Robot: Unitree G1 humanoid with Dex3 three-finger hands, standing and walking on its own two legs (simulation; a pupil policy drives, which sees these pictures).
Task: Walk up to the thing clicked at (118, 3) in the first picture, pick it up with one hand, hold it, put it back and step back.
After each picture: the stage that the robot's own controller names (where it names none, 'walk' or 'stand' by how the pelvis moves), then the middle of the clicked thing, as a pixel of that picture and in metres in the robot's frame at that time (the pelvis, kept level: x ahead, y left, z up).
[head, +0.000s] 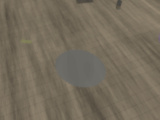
stand; (118, 4) +2.10 -0.45 -0.72
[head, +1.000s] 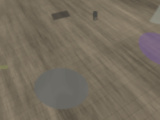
walk; (95, 15) +2.00 +0.01 -0.70
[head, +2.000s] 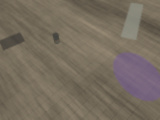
walk; (56, 38) +1.34 +0.40 -0.72
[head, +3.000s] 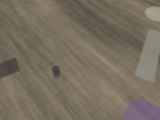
walk; (56, 72) +0.88 +0.33 -0.71
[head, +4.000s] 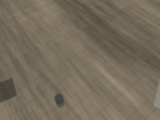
walk; (59, 100) +0.54 +0.24 -0.69
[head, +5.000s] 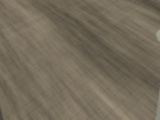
stand; out of the picture +0.36 +0.24 -0.69
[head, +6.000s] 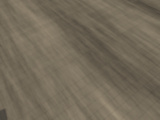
stand; out of the picture +0.33 +0.20 -0.72
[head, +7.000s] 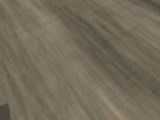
stand; out of the picture +0.34 +0.20 -0.72
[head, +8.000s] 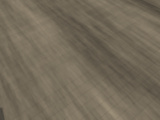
stand; out of the picture +0.33 +0.23 -0.73
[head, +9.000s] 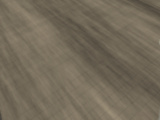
stand; out of the picture +0.32 +0.23 -0.73
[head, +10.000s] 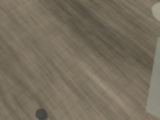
go down; (42, 115) +0.33 +0.25 -0.65
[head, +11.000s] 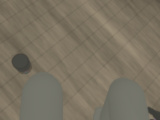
go down; (22, 64) +0.38 +0.27 -0.30
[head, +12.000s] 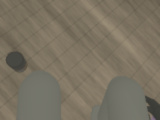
close in; (17, 62) +0.38 +0.28 -0.29
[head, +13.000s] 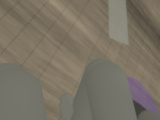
close in; out of the picture +0.36 +0.30 -0.21
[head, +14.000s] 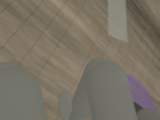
close; out of the picture +0.36 +0.31 -0.22
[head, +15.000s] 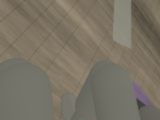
lift; out of the picture +0.32 +0.30 -0.21
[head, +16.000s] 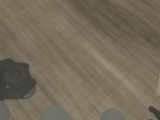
lift; (21, 82) +0.31 +0.21 +0.00
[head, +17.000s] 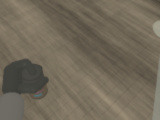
hold; (35, 82) +0.33 +0.18 +0.01
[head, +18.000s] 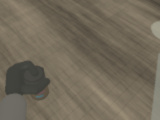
hold; (36, 83) +0.33 +0.18 +0.00
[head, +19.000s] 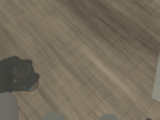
crouch; (26, 77) +0.35 +0.21 -0.06
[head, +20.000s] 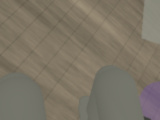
lower; out of the picture +0.40 +0.31 -0.16
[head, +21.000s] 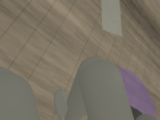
lower; out of the picture +0.37 +0.32 -0.22
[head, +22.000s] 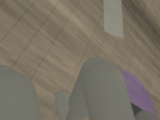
lower; out of the picture +0.37 +0.32 -0.22
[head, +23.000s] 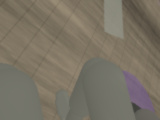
lower; out of the picture +0.37 +0.32 -0.22
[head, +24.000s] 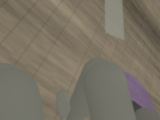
lower; out of the picture +0.36 +0.32 -0.21
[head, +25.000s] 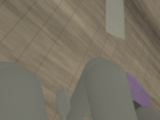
withdraw; out of the picture +0.35 +0.31 -0.22
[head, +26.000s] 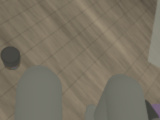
stand; (11, 59) +0.38 +0.28 -0.26
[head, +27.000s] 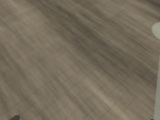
stand; out of the picture +0.33 +0.22 -0.64
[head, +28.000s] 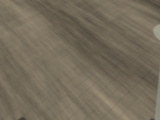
stand; out of the picture +0.34 +0.24 -0.66
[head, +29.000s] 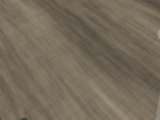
stand; out of the picture +0.34 +0.23 -0.68
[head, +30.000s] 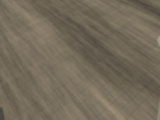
walk; out of the picture +0.34 +0.23 -0.72
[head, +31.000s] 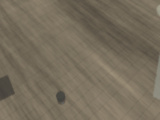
walk; (61, 97) +0.50 +0.17 -0.70
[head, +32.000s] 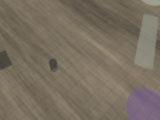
walk; (53, 65) +0.80 +0.27 -0.70
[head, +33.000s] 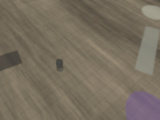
stand; (59, 65) +0.94 +0.24 -0.71
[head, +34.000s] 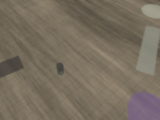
stand; (60, 69) +0.93 +0.25 -0.73
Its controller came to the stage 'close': yes
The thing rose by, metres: 0.71
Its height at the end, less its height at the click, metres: +0.00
